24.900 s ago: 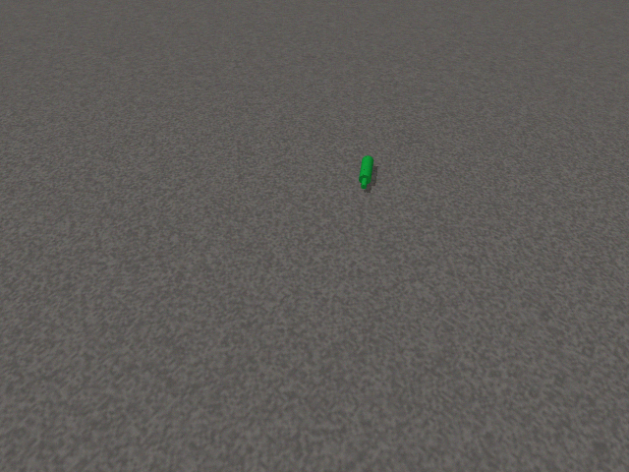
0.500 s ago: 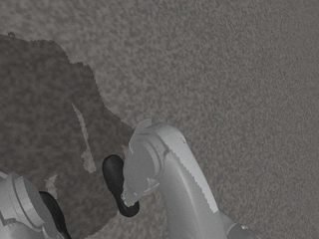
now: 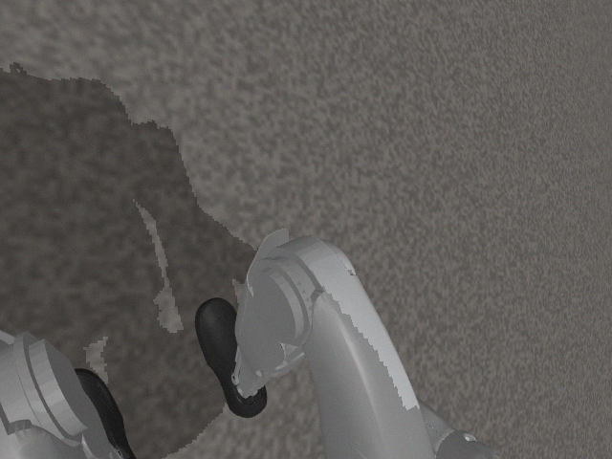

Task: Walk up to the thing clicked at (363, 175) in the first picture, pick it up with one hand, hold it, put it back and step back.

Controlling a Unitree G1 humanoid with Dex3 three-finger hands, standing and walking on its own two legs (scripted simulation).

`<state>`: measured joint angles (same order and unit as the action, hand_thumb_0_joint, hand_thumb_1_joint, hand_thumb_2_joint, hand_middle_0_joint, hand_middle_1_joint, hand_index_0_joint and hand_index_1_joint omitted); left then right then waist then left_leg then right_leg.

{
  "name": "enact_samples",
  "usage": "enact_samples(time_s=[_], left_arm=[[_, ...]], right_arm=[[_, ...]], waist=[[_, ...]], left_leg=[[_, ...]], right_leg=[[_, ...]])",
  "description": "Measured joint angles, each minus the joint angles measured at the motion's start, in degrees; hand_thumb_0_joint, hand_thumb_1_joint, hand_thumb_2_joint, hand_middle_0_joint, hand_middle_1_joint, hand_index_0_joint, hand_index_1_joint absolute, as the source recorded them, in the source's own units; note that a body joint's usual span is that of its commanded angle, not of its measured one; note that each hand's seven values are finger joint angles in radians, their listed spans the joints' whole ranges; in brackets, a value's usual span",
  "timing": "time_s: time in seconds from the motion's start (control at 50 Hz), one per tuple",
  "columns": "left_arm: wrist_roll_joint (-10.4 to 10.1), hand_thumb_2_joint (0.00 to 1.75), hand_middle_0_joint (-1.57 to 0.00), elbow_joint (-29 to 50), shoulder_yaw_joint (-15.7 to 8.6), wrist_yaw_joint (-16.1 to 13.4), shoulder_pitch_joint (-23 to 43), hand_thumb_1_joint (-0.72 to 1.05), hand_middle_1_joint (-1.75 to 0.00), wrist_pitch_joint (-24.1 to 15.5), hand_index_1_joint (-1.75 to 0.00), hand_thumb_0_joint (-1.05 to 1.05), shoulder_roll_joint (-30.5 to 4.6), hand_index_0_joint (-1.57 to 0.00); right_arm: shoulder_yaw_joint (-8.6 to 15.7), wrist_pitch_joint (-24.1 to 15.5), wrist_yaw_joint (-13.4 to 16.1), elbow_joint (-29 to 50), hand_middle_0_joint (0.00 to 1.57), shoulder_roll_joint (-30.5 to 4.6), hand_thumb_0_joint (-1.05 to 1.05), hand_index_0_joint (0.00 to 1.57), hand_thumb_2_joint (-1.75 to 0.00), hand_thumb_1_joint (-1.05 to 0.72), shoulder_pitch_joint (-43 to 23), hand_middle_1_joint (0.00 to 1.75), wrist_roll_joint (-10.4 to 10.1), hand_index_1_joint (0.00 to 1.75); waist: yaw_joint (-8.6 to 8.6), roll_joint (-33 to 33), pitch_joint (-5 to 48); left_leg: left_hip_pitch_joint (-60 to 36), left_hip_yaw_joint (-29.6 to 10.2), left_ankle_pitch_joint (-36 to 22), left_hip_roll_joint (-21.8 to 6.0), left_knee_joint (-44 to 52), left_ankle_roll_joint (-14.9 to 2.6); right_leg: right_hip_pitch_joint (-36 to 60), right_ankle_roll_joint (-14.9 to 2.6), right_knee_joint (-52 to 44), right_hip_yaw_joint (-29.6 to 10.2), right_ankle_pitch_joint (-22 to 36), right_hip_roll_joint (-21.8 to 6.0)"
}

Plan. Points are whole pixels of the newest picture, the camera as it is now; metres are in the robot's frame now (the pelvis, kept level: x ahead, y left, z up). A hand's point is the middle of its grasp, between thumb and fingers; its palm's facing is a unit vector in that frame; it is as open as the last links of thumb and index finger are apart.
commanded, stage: settle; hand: left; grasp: from above
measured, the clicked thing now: out of the picture +0.46 +0.36 -0.28
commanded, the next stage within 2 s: lift in 0.84 s
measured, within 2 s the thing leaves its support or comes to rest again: leaves its support in 0.28 s
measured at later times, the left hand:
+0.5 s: hand out of the picture +0.44 +0.39 -0.21, palm faces -0.40 -0.16 -0.90, open 8.6 cm
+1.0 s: hand out of the picture +0.43 +0.38 -0.14, palm faces -0.44 -0.13 -0.89, open 8.6 cm
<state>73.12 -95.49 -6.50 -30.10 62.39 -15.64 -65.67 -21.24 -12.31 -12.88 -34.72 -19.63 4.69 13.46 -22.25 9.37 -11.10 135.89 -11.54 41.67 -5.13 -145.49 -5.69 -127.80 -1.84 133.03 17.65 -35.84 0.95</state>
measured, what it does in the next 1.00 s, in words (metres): stands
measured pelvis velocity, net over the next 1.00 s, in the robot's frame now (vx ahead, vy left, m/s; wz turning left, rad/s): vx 0.00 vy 0.00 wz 0.12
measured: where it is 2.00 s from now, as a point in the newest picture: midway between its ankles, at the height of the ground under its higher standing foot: (179, 416)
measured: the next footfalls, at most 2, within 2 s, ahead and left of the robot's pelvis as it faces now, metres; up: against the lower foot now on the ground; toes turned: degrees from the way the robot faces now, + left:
none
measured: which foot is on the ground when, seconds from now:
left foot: down 0.00-1.00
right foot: down 0.00-1.00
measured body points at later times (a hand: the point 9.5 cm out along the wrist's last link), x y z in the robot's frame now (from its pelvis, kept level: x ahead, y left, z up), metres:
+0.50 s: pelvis +0.01 +0.00 +0.01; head +0.27 +0.15 +0.34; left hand +0.45 +0.39 -0.16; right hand +0.10 -0.26 -0.06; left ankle +0.06 +0.11 -0.28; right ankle +0.12 -0.09 -0.28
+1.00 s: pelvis +0.00 +0.00 +0.03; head +0.25 +0.11 +0.39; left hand +0.45 +0.38 -0.09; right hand +0.09 -0.26 -0.06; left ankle +0.06 +0.11 -0.28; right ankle +0.12 -0.09 -0.28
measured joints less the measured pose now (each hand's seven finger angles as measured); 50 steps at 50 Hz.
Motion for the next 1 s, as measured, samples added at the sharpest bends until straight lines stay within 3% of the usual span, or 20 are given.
enact_samples(time_s=[0.14,0.28,0.42,0.58,0.82,1.0], left_arm=[[0.1,0.32,-0.77,2.6,-1.7,1.7,-1.4,0.22,-0.46,0.6,-0.41,0.01,1.0,-0.81],[0.5,0.29,-0.80,7.4,-4.0,3.8,-4.6,0.22,-0.42,1.0,-0.38,0.01,3.5,-0.83],[-1.7,0.25,-0.81,15.4,-3.2,6.7,-7.4,0.23,-0.39,2.1,-0.35,0.01,7.6,-0.85],[-3.3,0.24,-0.82,19.0,0.3,10.7,-8.1,0.23,-0.37,3.6,-0.33,0.01,12.7,-0.86],[-3.5,0.24,-0.86,20.1,0.9,15.1,-7.4,0.21,-0.35,3.1,-0.31,0.01,15.3,-0.89],[-3.6,0.27,-0.86,22.6,0.6,16.2,-8.0,0.19,-0.36,2.8,-0.32,0.01,16.3,-0.89]], right_arm=[[1.1,0.3,-0.2,0.2,0.20,0.3,0.00,0.20,-0.90,-0.91,0.7,0.30,-0.3,0.30],[3.8,1.0,-0.9,0.0,0.20,0.5,0.00,0.20,-0.90,-0.92,2.5,0.30,-0.8,0.30],[7.7,1.5,-1.7,-0.9,0.20,0.1,0.00,0.20,-0.90,-0.92,3.6,0.30,-2.5,0.30],[11.5,3.9,-1.9,-1.9,0.20,0.4,0.00,0.20,-0.90,-0.91,3.3,0.30,-4.9,0.30],[13.2,6.5,0.0,-2.1,0.20,1.7,0.00,0.20,-0.90,-0.91,3.4,0.30,-6.1,0.30],[14.3,8.7,1.8,-3.3,0.20,2.3,0.00,0.20,-0.90,-0.91,5.3,0.30,-6.8,0.30]], waist=[[0.35,-0.3,0.6],[1.58,-1.1,2.2],[3.91,-2.9,4.7],[6.14,-5.8,8.7],[6.83,-7.6,9.8],[7.28,-8.4,11.2]], left_leg=[[0.3,0.3,0.0,0.1,0.2,-0.04],[0.3,1.1,0.1,0.4,0.8,0.24],[0.4,2.5,0.1,0.6,1.6,0.16],[0.1,4.6,-0.4,1.0,3.8,0.09],[-1.3,6.3,-1.9,1.5,6.5,0.42],[-1.9,7.2,-2.3,1.6,8.3,0.35]], right_leg=[[-0.3,0.03,0.0,-0.3,-0.1,-0.1],[-0.7,-0.30,0.1,-0.9,-0.7,-0.4],[-1.3,-0.41,0.3,-2.0,-1.3,-0.8],[-1.7,-0.48,-0.4,-3.9,-1.7,-1.4],[-1.1,-0.82,-1.6,-5.4,-1.3,-2.0],[-1.0,-0.65,-2.9,-6.3,-1.0,-1.9]])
